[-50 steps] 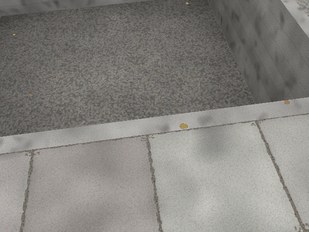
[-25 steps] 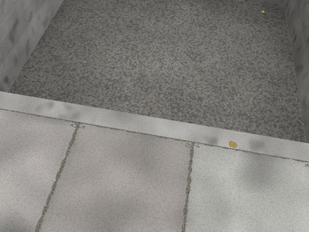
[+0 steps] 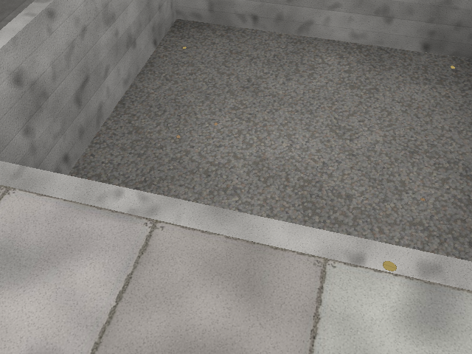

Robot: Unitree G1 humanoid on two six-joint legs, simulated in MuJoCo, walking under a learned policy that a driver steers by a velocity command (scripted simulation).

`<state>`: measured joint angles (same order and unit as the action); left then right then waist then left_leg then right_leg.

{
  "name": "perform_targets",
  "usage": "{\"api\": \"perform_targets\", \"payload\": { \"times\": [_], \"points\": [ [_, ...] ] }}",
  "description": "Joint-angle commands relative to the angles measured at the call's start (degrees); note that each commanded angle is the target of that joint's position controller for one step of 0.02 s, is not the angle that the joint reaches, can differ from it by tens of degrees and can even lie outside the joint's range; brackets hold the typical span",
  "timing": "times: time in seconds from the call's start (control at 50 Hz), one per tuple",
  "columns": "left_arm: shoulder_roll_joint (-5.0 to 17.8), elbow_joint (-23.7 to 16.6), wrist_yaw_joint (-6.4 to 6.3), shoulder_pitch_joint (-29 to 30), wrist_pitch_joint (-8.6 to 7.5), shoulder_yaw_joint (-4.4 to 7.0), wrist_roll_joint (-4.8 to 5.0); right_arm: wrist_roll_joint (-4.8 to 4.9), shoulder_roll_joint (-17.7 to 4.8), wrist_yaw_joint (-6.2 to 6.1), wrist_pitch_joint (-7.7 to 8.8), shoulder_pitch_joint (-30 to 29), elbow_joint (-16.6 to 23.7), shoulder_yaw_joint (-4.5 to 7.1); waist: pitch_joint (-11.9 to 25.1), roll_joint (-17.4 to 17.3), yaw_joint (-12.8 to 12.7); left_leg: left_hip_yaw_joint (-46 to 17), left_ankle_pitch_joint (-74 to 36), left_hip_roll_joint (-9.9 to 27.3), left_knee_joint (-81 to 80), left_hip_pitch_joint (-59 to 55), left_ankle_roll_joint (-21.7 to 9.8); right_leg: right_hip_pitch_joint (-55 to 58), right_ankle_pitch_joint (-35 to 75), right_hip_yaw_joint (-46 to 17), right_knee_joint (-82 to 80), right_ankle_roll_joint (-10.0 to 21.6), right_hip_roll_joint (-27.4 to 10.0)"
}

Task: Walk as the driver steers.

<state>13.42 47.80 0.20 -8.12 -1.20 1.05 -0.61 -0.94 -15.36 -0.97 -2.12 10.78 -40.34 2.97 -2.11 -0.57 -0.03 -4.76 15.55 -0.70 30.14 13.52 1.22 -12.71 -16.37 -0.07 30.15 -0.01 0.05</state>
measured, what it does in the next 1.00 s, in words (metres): stands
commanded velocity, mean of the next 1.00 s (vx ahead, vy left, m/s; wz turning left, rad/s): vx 0.00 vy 0.00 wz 0.02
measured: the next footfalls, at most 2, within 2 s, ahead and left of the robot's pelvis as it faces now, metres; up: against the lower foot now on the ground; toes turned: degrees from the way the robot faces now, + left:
right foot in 1.78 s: +0.35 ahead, -0.09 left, +0.00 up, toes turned -2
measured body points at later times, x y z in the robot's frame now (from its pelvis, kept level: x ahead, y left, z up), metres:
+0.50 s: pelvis +0.00 +0.00 +0.00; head +0.01 +0.00 +0.45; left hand +0.08 +0.26 -0.14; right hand +0.09 -0.26 -0.13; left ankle +0.01 +0.13 -0.73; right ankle +0.00 -0.12 -0.73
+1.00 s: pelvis +0.00 +0.00 +0.00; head +0.01 +0.00 +0.45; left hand +0.04 +0.25 -0.15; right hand +0.04 -0.26 -0.15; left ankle +0.01 +0.13 -0.73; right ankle +0.00 -0.12 -0.73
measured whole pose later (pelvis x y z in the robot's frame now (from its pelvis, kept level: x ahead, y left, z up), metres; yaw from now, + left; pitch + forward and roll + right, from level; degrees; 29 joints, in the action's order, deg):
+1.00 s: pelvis +0.00 +0.00 +0.00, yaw +0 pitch -2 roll +0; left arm 12.6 61.9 -1.9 -12.3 -0.3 0.5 -0.1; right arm -0.1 -12.3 -2.6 -0.2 13.0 -59.9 1.5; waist -2.5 -0.1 -0.6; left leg -4.4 14.6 -0.2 27.7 11.5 1.5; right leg -10.9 -15.4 -0.4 28.1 0.3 0.3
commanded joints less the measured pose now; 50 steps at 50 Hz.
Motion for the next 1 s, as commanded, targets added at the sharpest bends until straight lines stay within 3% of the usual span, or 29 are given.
{"api": "perform_targets", "payload": {
  "times": [0.02,0.58,1.0],
  "points": [
    [7.7,-2.8,-0.42,1.2,-0.16,1.71,0.11,-0.12,-5.5,-0.12,1.31,-1.3,2.9,1.46,3.4,-0.8,-0.6,-2.7,-11.5,2.6,-3.6,-1.8,-1.8,0.1,6.1,-3.6,-5.2,1.6,-3.5],
    [6.7,9.4,-1.75,-1.7,0.46,1.05,0.46,0.52,-3.8,-1.53,2.44,2.2,-9.7,0.61,0.7,0.3,-0.6,-0.7,-9.4,1.5,-5.7,-2.5,-1.2,0.1,4.8,-2.3,-7.1,0.7,-1.9],
    [5.2,12.8,-2.23,-6.1,0.58,0.33,0.56,0.83,-2.7,-1.81,2.37,3.9,-18.6,-0.59,-0.3,0.5,-0.5,0.5,-8.5,1.0,-6.6,-1.5,-0.9,0.4,5.8,-1.9,-7.9,1.1,-1.3]
  ]
}}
